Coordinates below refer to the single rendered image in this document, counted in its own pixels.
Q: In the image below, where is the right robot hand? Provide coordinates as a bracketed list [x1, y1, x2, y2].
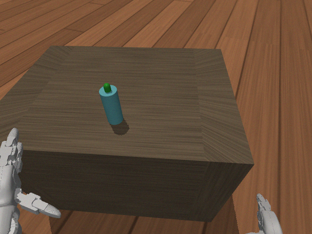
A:
[247, 194, 283, 234]

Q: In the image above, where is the left robot arm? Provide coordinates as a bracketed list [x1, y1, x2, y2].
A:
[0, 205, 22, 234]

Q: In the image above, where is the left robot hand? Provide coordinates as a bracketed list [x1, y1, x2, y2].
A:
[0, 128, 61, 218]

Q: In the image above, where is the bottle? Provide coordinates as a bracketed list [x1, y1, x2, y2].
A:
[99, 83, 123, 125]

